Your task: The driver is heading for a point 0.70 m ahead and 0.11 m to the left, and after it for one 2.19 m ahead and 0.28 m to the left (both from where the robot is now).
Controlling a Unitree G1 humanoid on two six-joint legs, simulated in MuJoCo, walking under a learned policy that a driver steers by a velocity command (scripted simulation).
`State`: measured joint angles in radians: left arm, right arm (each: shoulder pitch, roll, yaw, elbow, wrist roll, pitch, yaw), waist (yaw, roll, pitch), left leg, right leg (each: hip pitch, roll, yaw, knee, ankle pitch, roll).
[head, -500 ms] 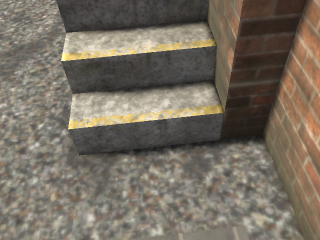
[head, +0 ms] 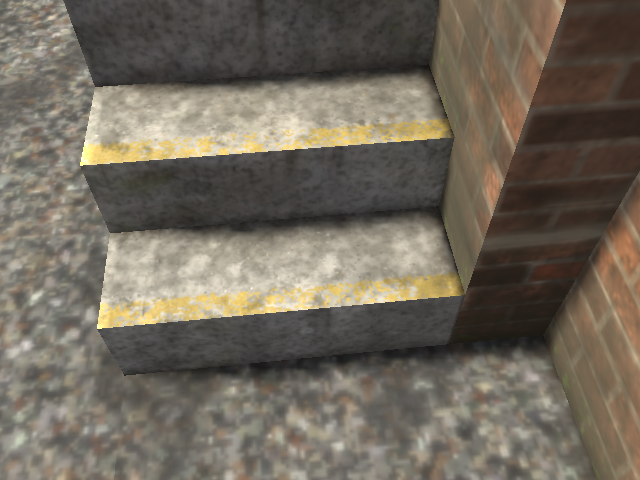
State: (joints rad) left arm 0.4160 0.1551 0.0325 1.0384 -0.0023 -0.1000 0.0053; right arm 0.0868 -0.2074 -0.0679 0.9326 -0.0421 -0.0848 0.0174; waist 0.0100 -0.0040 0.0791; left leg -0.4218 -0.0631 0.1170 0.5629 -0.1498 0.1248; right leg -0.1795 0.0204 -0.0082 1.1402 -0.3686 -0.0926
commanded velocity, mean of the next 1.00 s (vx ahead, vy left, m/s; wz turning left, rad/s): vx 0.50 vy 0.00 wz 0.23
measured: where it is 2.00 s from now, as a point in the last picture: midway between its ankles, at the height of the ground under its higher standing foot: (326, 324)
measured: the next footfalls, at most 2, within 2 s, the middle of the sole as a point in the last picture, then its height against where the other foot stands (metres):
right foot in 0.42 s outside the picture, level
left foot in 0.88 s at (271, 447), level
